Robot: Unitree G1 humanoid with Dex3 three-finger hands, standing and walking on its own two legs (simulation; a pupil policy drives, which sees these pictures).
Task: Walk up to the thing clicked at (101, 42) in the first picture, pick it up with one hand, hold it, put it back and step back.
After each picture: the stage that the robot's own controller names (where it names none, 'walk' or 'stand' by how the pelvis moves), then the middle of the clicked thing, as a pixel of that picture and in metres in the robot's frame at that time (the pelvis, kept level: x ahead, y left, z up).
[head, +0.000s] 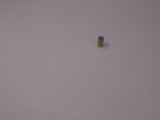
stand; (100, 41) +1.30 -0.18 -0.72
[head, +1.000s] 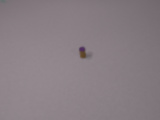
walk; (82, 52) +1.18 +0.13 -0.69
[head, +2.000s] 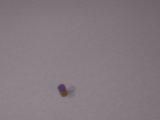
walk; (62, 90) +0.68 +0.27 -0.71
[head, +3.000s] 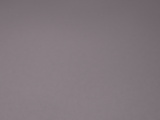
walk; out of the picture +0.39 +0.19 -0.71
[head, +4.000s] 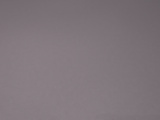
stand; out of the picture +0.30 +0.22 -0.72
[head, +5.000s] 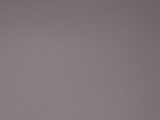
stand; out of the picture +0.30 +0.20 -0.72
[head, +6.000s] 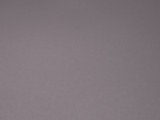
stand; out of the picture +0.30 +0.20 -0.73
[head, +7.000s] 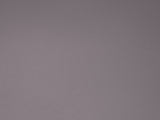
stand; out of the picture +0.29 +0.20 -0.73
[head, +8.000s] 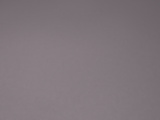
go down; out of the picture +0.28 +0.20 -0.73
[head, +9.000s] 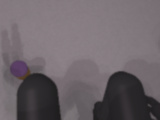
go down; (21, 70) +0.37 +0.24 -0.30
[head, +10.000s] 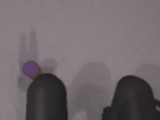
approach; (33, 71) +0.36 +0.23 -0.30
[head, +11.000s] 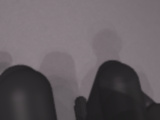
close in; out of the picture +0.35 +0.26 -0.22
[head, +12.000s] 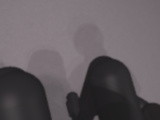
close; out of the picture +0.35 +0.27 -0.21
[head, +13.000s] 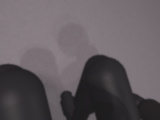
close; out of the picture +0.35 +0.27 -0.22
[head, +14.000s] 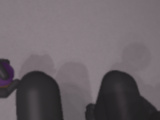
lift; (0, 78) +0.30 +0.26 -0.13
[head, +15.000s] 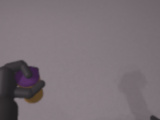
lift; (30, 85) +0.32 +0.18 +0.02
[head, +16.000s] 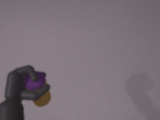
hold; (38, 89) +0.32 +0.17 -0.01
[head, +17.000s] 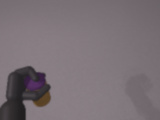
hold; (38, 90) +0.32 +0.17 -0.01
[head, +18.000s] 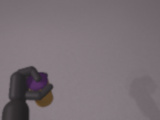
crouch; (41, 90) +0.32 +0.17 +0.00
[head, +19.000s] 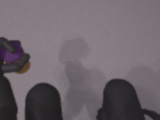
lower; (16, 59) +0.40 +0.22 -0.10
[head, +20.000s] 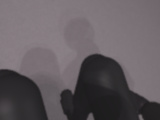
lower; out of the picture +0.39 +0.29 -0.22
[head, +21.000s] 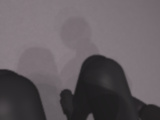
lower; out of the picture +0.39 +0.29 -0.21
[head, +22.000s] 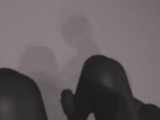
lower; out of the picture +0.38 +0.29 -0.22
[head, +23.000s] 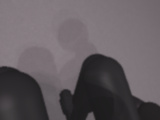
lower; out of the picture +0.38 +0.28 -0.22
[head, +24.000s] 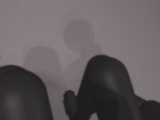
open; out of the picture +0.36 +0.27 -0.22
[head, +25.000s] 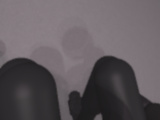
stand; out of the picture +0.37 +0.26 -0.21
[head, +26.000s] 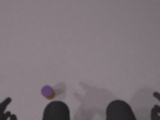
walk; (48, 92) +0.37 +0.21 -0.50
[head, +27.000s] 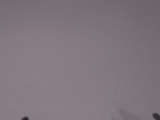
stand; out of the picture +0.33 +0.20 -0.66
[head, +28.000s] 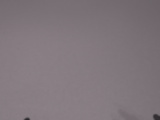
stand; out of the picture +0.34 +0.20 -0.67
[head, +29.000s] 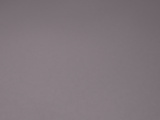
stand; out of the picture +0.34 +0.19 -0.72
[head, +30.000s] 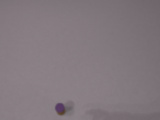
walk; (60, 109) +0.39 +0.15 -0.71
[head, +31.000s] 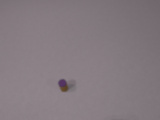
walk; (63, 85) +0.61 +0.23 -0.69
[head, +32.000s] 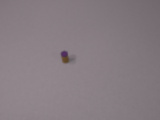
stand; (64, 57) +0.94 +0.22 -0.69
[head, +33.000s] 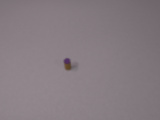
stand; (67, 64) +0.96 +0.19 -0.72
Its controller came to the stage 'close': yes
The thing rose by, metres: 0.70
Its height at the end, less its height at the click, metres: +0.00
